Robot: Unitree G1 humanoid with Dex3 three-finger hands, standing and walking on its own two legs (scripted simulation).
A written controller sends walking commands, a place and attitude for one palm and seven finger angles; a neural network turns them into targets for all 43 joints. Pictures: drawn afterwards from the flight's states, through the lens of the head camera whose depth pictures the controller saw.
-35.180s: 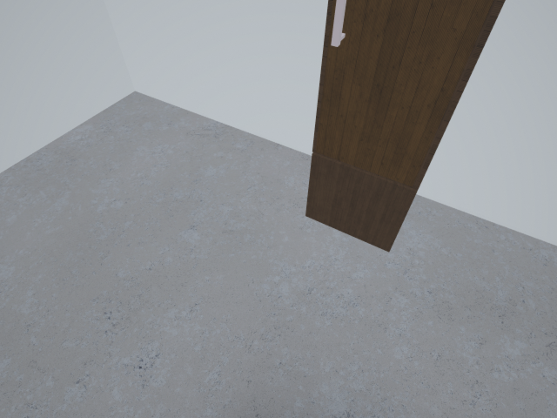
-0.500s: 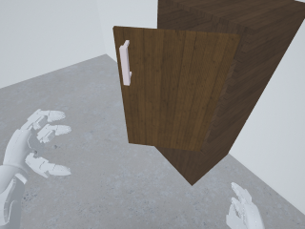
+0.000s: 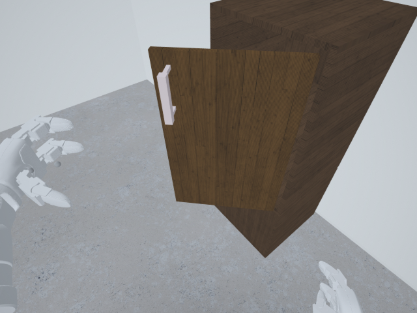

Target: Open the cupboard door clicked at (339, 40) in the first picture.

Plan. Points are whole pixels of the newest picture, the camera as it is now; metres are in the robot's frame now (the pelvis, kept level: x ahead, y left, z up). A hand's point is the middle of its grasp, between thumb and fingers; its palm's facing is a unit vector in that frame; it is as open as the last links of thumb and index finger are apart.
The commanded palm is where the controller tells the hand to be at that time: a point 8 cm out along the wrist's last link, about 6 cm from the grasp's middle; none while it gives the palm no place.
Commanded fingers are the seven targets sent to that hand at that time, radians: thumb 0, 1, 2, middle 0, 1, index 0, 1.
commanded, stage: raise the hand with hooked fingers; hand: left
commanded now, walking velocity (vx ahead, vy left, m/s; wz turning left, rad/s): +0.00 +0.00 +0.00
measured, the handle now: (168, 95) +0.55 +0.15 +0.15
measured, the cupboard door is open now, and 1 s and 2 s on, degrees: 44 44 44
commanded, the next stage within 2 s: move the hooked fingers beside the handle in 0.36 s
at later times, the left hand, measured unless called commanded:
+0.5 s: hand (71, 167) +0.30 +0.26 +0.17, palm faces +0.03 -1.00 -0.06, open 14.0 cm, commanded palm +0.27 +0.30 +0.17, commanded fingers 0.00 -0.50 0.30 -0.30 -1.20 -0.30 -1.20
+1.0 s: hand (96, 143) +0.37 +0.25 +0.16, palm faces +0.01 -1.00 -0.02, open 14.0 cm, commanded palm +0.34 +0.30 +0.17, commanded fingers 0.00 -0.50 0.30 -0.30 -1.20 -0.30 -1.20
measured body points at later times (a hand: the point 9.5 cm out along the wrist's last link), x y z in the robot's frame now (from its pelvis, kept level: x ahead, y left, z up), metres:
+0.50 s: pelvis +0.00 -0.02 +0.00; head -0.01 -0.04 +0.45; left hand +0.29 +0.31 +0.17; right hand +0.18 -0.25 -0.07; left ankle +0.00 +0.11 -0.74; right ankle -0.02 -0.12 -0.74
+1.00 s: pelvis +0.00 -0.01 +0.00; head +0.01 -0.02 +0.45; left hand +0.36 +0.30 +0.16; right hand +0.14 -0.27 -0.09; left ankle +0.00 +0.11 -0.74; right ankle -0.02 -0.12 -0.74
